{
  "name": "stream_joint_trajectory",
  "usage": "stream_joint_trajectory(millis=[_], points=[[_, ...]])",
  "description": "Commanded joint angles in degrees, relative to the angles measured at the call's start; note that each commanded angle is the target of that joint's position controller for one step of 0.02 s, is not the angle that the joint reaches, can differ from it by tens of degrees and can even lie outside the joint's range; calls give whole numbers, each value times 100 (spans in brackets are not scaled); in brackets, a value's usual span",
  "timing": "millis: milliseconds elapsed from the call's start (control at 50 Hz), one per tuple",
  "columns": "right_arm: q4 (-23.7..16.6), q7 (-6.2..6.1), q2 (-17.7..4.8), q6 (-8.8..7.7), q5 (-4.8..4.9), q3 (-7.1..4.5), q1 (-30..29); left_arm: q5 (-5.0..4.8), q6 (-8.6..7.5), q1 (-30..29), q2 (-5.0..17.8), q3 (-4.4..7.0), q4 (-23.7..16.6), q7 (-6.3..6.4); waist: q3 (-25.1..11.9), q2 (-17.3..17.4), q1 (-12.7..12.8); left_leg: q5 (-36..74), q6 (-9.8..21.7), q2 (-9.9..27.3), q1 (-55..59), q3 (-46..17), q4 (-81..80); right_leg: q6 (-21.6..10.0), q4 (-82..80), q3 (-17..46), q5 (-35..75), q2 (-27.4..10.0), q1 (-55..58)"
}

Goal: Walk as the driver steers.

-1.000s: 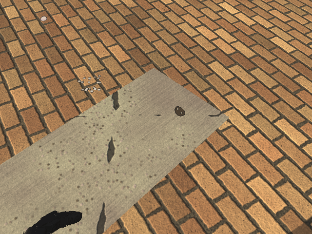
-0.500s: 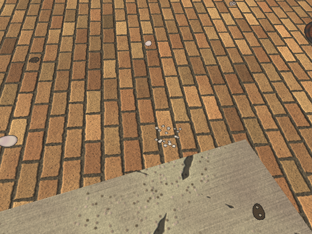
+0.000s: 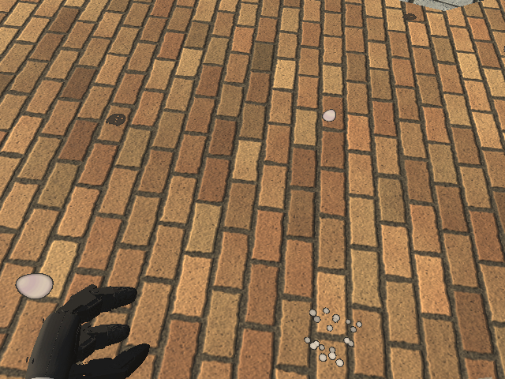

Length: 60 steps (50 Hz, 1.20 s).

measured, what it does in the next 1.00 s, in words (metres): walks ahead, turning right: right foot, then left foot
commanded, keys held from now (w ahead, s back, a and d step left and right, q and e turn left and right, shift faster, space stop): shift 0.04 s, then e+shift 0.62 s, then shift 0.14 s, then w+shift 0.20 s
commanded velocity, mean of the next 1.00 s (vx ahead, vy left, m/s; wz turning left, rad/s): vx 0.16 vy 0.00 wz -0.48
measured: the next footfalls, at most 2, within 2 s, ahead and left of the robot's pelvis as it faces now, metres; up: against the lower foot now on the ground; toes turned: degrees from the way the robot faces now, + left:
right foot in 0.06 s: +0.30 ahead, -0.12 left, +0.00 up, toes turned +4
left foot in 0.52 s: +0.31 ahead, +0.07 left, +0.00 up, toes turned -27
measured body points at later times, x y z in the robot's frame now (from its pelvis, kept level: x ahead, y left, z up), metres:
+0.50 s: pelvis +0.17 -0.02 +0.00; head +0.21 -0.02 +0.45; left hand +0.36 +0.25 -0.10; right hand +0.30 -0.31 -0.08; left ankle +0.27 +0.09 -0.73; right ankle +0.26 -0.12 -0.73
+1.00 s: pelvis +0.21 -0.04 +0.00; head +0.21 -0.05 +0.45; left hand +0.47 +0.10 -0.09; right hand +0.12 -0.33 -0.11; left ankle +0.27 +0.09 -0.71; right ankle +0.09 -0.09 -0.73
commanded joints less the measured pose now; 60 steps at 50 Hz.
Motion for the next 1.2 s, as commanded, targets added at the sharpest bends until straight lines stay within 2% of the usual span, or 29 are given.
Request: stream_joint_trajectory(millis=[20, 40, 60, 80, 100, 120, 140, 160, 200, 280, 380, 480, 500, 520, 540, 560, 580, 640, 760, 800, 880, 940, 960, 980, 1000, 1020, 1080, 1100, 1200], points=[[-28, -113, -740, 41, -40, -247, 328, -13, -157, 2, 638, 268, -315, -38, -609, 869, 257, 3742, 17, 1068, -370, -634, 405, -229, -351, -355, 184, 421, 1568], [-141, -112, -787, 48, -51, -268, -21, 1, -196, 672, 714, 329, -113, -34, -891, 893, 684, 4290, -155, 959, -264, -508, 1068, -294, -582, -453, 476, 402, 2152], [-307, -68, -668, 36, -119, -208, -366, 24, -226, 1713, 842, 359, 187, -57, -1514, 728, 1182, 3791, -387, 757, -424, -173, 2355, -436, -420, -220, 1649, -71, 3226], [-201, 7, -128, 50, -192, -71, 738, 159, -207, 2045, 969, 288, 337, -83, -2494, -943, 653, -947, -811, 35, -1910, 10, 4702, -1466, 295, 1638, 4021, -1636, 5237], [125, 129, -352, 64, -29, -7, 1847, 60, -143, 2216, 780, 244, 542, -147, -3349, -1389, 453, -1766, -949, 30, -2752, -395, 5600, -2412, 15, 3705, 2701, -2366, 6150], [98, 166, -819, 140, -17, -82, 1253, -121, -18, 1717, 781, 294, 311, -134, -2963, -758, 662, -1273, -1071, 488, -3145, -155, 5951, -2320, -412, 3793, 599, -2068, 5710], [-244, 138, -1067, 182, -98, -158, 108, -204, 132, 1222, 669, 267, 136, -94, -2132, 35, 804, -794, -1097, 588, -3302, 164, 5654, -1932, -740, 3276, -920, -1579, 4712], [-488, 77, -1065, 218, -167, -182, -638, -196, 234, 925, 720, 243, 56, -48, -1402, 487, 762, -503, -1096, 600, -3445, 314, 5388, -1721, -1017, 2995, -1574, -1322, 3704], [-690, 8, -828, 271, -240, -151, -791, -118, 351, 940, 947, 323, 62, 32, -981, 257, 531, -193, -1008, 654, -3054, 269, 4683, -1496, -1325, 2672, -1769, -827, 2688], [-623, -116, -483, 197, -211, -60, -758, -154, 498, 1125, 943, 404, 103, 107, -1203, -194, 436, -354, -1042, 538, -2442, 421, 2783, -1374, -1256, 2166, -940, -445, 2286], [-694, -84, -642, 243, -145, -106, -1301, -281, 800, 1137, 1143, 553, -16, 278, -1018, -573, 592, 500, -1064, 398, -2028, 264, 1697, -1124, -1551, 2576, -3391, -255, 1764], [-662, 50, -735, 23, -40, -178, -1372, -277, 994, 1292, 1126, 628, -83, 374, -888, -778, 626, 822, -884, 380, -1315, 179, 175, -904, -1359, 3073, -3728, -127, 1901], [-580, 52, -804, -5, -31, -223, -1162, -317, 1008, 1249, 1081, 616, -118, 374, -908, -724, 497, 1213, -775, 560, -813, 218, -435, -750, -1184, 3008, -3922, 27, 1709], [-586, 21, -1037, 4, -83, -292, -1071, -340, 1020, 1466, 886, 558, -105, 362, -1112, -305, 546, 1110, -476, 1298, -155, -233, -825, -517, -486, 2651, -4614, 355, 1311], [-648, 11, -1440, 55, -296, -347, -1170, -382, 1009, 1458, 723, 526, -229, 353, -1019, 1156, 694, 892, 219, 2489, -15, -1593, -1195, -274, 927, 1386, -4881, 1074, 326], [-756, 29, -1275, 43, -501, -330, -1561, -315, 923, 1645, 1091, 638, -233, 296, -897, 1702, 879, 1197, 562, 2998, -530, -2143, -1319, -47, 2336, 927, -4547, 917, 78], [-924, -10, -909, 38, -451, -234, -1944, -285, 925, 1775, 1411, 723, -70, 262, -764, 1324, 973, 1355, 478, 2808, -739, -1535, -1224, 96, 3031, 719, -4099, 627, 99], [-1023, -114, -660, 112, -203, -119, -2155, -239, 1074, 2094, 1085, 635, 152, 268, -570, 859, 929, 1761, 237, 2202, -842, -312, -1009, 360, 4388, 322, -3417, 405, -93], [-770, -71, -1030, 251, -250, -210, -1251, -241, 991, 1208, 708, 374, -319, 212, -728, 996, 345, 2897, 699, 2303, 20, 155, -854, 638, 3189, -84, -3478, -45, -92], [-767, 4, -1179, 260, -198, -263, -1351, -202, 976, 1203, 628, 305, -313, 190, -866, 1096, 380, 3205, 718, 2349, -112, 342, -764, 559, 2542, -234, -3649, -64, 496], [-613, 149, -1400, 179, 59, -326, -1086, -268, 922, 1408, 740, 264, -146, 68, -824, 1457, 402, -812, 565, 2497, -954, 20, -1557, 15, 1149, -723, -3909, 69, 1741], [-450, 198, -1193, 82, 153, -251, -1113, -267, 767, 2249, 680, 259, 450, 34, -411, 924, 934, -1255, 206, 2230, -2122, 440, -1088, -591, -687, -1019, -2991, 238, 3507], [-490, 223, -807, 0, 69, -135, -1259, -274, 707, 2891, 734, 286, 710, 61, -555, 418, 1233, -1000, -112, 1908, -3087, 847, -13, -733, -867, -356, -3234, -158, 4706], [-707, 331, -175, -125, -111, 59, -1507, -210, 647, 3465, 1071, 318, 779, 109, -811, -1018, 1370, -1228, -553, 1362, -4421, 1490, 2486, -1027, -1072, 1588, -3810, -1503, 5554], [-1102, 368, -520, -306, 75, -42, -1781, -188, 528, 3159, 1653, 475, 555, 88, -336, -989, 1307, -863, -621, 1140, -6013, 1183, 3251, -1990, -1676, 3309, -5424, -2384, 5160], [-1166, 340, -846, -403, 206, -109, -2198, -166, 380, 2937, 1354, 419, 515, 82, 140, -361, 1383, -171, -576, 1480, -6379, 793, 3723, -2008, -2070, 3307, -5870, -2307, 4811], [-817, 369, -874, -370, 68, -131, -1503, -119, 249, 2343, 772, 200, 465, 60, 230, -512, 929, 1226, -647, 1636, -6110, 571, 3791, -1332, -2012, 1470, -4264, -1542, 4327], [-741, 378, -831, -330, 105, -135, -1424, -60, 214, 2388, 693, 177, 480, 77, 212, -516, 921, 1592, -698, 1515, -5857, 495, 3872, -1196, -2106, 989, -3786, -1380, 4052], [-793, 419, -647, -205, 105, -54, -1667, -5, 34, 2480, 657, 139, 727, 124, 404, -342, 893, 3014, -711, 1188, -4830, 871, 2859, -791, -2594, -776, -2123, -1028, 3168]])
Over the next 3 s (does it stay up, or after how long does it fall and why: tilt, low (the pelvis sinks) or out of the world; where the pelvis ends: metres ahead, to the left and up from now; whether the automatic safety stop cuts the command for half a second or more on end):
stays up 1.15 -0.37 0.01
